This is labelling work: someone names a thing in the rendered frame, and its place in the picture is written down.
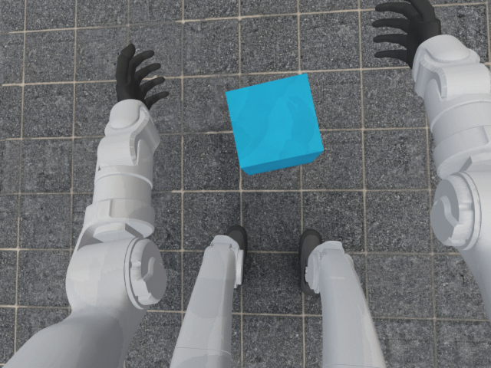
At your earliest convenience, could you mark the right robot thigh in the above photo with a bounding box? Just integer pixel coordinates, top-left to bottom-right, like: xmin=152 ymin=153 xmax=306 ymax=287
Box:
xmin=309 ymin=248 xmax=387 ymax=368

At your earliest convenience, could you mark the robot right hand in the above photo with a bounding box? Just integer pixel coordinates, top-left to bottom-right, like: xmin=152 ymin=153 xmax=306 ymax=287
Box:
xmin=372 ymin=0 xmax=442 ymax=69

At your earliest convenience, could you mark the robot left hand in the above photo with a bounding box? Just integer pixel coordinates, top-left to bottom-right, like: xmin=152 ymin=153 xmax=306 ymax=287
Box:
xmin=115 ymin=44 xmax=169 ymax=110

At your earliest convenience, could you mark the robot thigh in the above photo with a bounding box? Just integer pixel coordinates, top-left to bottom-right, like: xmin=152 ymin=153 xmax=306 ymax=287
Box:
xmin=309 ymin=248 xmax=387 ymax=368
xmin=170 ymin=243 xmax=244 ymax=368

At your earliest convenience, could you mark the left robot upper arm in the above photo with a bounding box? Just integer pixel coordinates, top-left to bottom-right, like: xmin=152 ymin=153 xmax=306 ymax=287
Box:
xmin=2 ymin=237 xmax=167 ymax=368

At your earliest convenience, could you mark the carton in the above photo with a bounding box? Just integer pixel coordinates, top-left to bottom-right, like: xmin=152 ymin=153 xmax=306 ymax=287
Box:
xmin=226 ymin=73 xmax=324 ymax=176

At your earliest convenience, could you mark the left robot forearm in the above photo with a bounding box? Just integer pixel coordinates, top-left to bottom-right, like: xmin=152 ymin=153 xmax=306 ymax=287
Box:
xmin=66 ymin=99 xmax=160 ymax=305

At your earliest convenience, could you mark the right robot forearm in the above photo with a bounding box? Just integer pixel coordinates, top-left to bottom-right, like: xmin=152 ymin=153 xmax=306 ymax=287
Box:
xmin=412 ymin=34 xmax=491 ymax=179

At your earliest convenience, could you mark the right robot upper arm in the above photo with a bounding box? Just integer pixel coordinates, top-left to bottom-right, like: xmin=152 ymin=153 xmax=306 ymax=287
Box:
xmin=430 ymin=170 xmax=491 ymax=323

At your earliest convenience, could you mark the left robot thigh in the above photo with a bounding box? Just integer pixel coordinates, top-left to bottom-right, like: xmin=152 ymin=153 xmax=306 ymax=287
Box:
xmin=170 ymin=243 xmax=244 ymax=368

